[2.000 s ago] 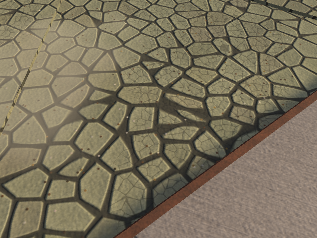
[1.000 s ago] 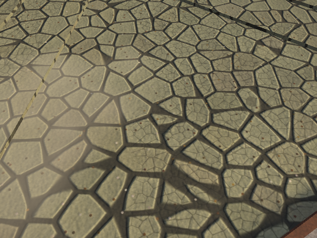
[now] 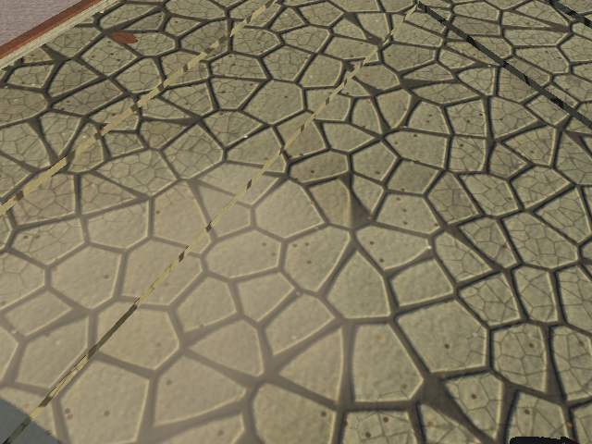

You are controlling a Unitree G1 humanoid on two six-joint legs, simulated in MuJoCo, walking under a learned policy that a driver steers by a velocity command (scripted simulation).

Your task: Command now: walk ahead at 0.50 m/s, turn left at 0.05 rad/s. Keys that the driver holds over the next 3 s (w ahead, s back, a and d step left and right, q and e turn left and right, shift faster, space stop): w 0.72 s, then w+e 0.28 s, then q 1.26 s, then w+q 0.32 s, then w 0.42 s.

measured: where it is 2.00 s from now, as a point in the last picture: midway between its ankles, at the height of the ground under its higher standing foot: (318, 351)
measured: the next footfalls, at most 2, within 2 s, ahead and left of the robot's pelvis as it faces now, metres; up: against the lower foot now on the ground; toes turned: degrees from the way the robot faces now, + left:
right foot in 0.44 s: +0.40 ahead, -0.14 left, +0.00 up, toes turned -2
left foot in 0.96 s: +0.69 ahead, +0.09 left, +0.00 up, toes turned -5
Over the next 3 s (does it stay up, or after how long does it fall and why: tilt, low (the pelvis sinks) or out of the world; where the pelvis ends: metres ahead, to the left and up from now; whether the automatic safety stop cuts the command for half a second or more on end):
stays up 0.82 0.20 0.02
